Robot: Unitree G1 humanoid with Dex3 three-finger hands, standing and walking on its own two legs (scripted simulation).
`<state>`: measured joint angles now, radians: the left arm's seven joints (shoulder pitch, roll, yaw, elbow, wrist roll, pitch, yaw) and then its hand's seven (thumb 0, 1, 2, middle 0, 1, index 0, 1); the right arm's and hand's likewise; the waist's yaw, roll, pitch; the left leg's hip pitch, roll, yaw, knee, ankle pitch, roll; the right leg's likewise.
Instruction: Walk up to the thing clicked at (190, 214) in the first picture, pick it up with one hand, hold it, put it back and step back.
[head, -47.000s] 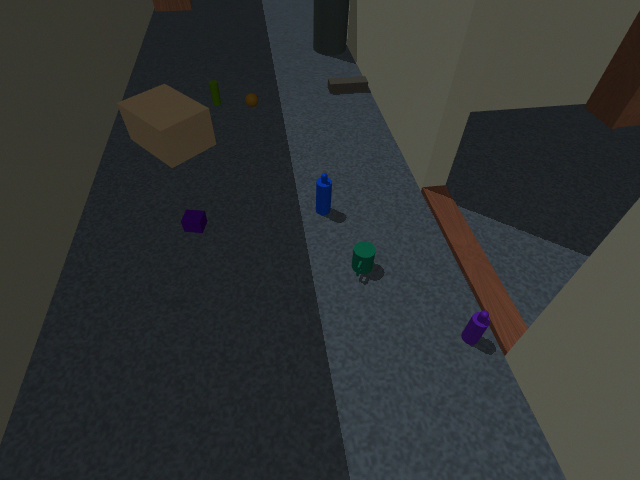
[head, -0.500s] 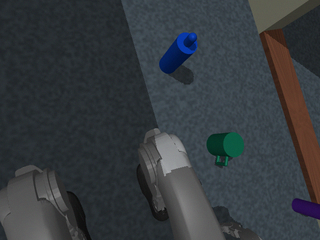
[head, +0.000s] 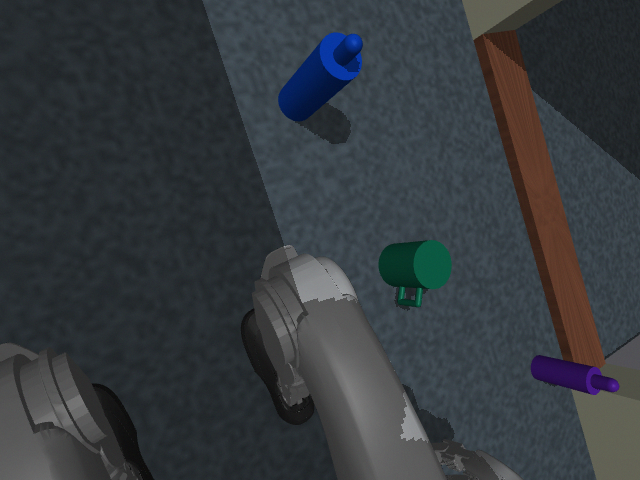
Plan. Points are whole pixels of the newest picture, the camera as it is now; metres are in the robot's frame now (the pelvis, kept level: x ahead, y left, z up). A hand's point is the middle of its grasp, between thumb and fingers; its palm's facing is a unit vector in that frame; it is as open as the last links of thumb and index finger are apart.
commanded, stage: rest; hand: left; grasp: from above
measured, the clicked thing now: out of the picture +0.46 +0.32 -0.27
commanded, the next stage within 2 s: open in 0.58 s
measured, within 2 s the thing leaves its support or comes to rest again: neither
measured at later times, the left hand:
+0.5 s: hand out of the picture +0.46 +0.30 -0.25, palm faces +0.01 -0.45 -0.89, open 10.8 cm
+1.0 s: hand out of the picture +0.46 +0.30 -0.25, palm faces +0.00 -0.48 -0.88, open 11.1 cm
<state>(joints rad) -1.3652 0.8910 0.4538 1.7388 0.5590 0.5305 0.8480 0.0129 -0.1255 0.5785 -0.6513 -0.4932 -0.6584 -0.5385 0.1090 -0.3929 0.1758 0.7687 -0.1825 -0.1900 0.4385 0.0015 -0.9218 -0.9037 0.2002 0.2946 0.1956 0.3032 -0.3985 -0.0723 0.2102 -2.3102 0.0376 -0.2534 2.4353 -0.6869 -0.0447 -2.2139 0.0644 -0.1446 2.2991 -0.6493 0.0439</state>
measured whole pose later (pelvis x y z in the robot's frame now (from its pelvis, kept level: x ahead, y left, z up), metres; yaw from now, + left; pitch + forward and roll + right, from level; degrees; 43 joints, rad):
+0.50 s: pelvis +0.00 +0.00 -0.01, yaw -1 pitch +29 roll -13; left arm -1.37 0.97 0.42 1.76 0.44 0.50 0.90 0.02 -0.13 0.49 -0.72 -0.43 -0.72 -0.47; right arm 0.09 -0.43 0.29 0.67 -0.18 -0.21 0.48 0.00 -0.92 -0.91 0.20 0.29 0.19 0.30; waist -0.44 -0.10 0.28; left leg -2.30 0.03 -0.29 2.48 -0.72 -0.05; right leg -2.19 0.07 -0.17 2.32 -0.67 0.05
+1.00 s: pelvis +0.00 +0.01 -0.01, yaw -3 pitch +28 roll -15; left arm -1.33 0.98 0.39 1.76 0.43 0.48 0.88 -0.01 -0.14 0.72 -0.54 -0.61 -0.53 -0.67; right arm 0.10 -0.43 0.32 0.68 -0.16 -0.21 0.48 0.00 -0.91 -0.90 0.20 0.29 0.19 0.30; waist -0.45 -0.11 0.27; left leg -2.30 0.03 -0.31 2.49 -0.71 -0.04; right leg -2.18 0.08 -0.19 2.31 -0.66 0.06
